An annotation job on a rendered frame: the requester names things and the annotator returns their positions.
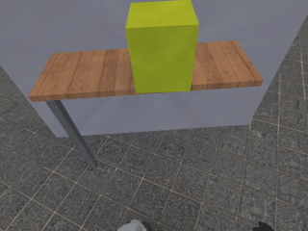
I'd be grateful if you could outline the right robot hand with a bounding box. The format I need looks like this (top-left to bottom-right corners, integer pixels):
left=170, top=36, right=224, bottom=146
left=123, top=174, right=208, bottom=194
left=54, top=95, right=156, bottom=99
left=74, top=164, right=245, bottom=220
left=252, top=221, right=274, bottom=231

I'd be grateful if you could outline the carton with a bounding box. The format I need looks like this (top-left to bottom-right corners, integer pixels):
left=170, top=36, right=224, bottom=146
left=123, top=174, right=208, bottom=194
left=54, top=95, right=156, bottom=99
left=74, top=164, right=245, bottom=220
left=125, top=0, right=199, bottom=93

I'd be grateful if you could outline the robot left foot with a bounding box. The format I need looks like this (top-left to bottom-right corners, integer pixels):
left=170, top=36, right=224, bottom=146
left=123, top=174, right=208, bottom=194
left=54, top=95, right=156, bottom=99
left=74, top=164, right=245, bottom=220
left=142, top=221, right=152, bottom=231

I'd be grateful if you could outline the robot left shin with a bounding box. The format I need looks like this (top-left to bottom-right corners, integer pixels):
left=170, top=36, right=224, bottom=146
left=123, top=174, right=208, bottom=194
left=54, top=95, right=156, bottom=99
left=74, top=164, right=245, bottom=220
left=130, top=219, right=144, bottom=226

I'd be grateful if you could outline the table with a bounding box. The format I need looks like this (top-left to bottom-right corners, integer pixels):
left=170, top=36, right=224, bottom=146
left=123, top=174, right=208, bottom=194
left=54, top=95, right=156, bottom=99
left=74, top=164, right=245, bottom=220
left=28, top=40, right=264, bottom=168

